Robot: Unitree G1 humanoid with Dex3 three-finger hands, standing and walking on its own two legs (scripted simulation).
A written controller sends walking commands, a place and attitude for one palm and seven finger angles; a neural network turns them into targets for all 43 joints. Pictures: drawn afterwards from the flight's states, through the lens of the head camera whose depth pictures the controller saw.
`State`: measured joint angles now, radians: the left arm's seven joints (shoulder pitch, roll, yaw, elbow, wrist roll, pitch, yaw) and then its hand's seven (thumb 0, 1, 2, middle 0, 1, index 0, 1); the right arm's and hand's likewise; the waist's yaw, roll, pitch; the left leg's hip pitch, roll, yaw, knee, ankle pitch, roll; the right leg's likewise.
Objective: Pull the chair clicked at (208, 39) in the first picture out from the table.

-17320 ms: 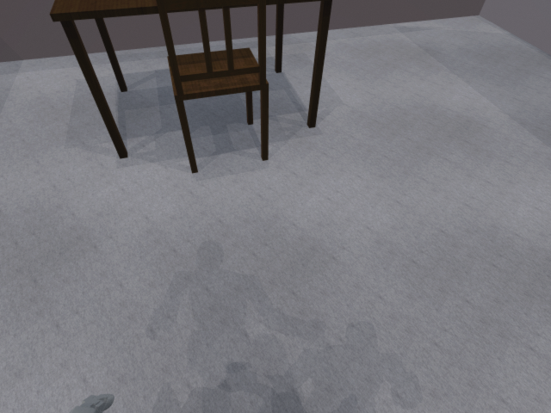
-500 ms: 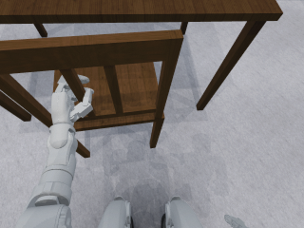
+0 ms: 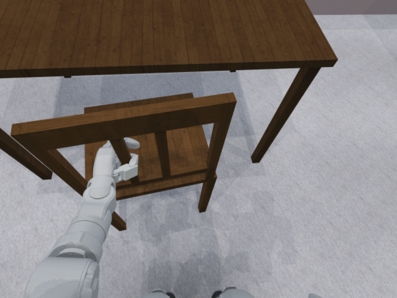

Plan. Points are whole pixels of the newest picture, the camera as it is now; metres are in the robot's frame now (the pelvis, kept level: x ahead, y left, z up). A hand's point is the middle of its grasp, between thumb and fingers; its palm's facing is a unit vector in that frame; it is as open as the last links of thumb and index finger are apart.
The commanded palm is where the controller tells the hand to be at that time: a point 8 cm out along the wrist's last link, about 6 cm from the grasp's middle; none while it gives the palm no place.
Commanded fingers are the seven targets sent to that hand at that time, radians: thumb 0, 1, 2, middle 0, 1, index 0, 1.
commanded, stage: step backward, pulling the chair out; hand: left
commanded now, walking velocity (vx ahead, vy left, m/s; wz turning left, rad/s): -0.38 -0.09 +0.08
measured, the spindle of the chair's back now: (126, 161) +0.43 +0.16 -0.09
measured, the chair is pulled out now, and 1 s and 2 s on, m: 0.05 0.19 0.29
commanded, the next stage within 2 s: none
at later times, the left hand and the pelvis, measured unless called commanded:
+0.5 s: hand (142, 196) +0.32 +0.11 -0.06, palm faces +0.02 -0.99 -0.16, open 5.4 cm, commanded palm +0.31 +0.16 -0.05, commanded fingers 0.00 0.90 0.90 -0.50 -1.45 -0.50 -1.45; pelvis -0.06 -0.02 +0.01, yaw +0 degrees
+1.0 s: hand (142, 228) +0.26 +0.11 -0.06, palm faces +0.03 -0.98 -0.18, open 5.4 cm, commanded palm +0.25 +0.17 -0.05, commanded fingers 0.00 0.90 0.90 -0.50 -1.45 -0.50 -1.45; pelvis -0.12 -0.02 +0.00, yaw +4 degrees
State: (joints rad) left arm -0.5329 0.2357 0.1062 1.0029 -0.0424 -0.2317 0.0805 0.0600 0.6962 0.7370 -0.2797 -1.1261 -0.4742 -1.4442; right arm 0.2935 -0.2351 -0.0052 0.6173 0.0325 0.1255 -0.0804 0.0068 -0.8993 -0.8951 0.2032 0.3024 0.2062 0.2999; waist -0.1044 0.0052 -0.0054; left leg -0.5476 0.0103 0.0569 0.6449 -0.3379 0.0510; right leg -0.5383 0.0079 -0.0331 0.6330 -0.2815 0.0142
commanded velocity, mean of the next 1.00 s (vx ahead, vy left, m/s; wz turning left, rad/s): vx -0.38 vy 0.01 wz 0.10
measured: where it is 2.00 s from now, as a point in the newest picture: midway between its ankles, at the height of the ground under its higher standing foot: outside the picture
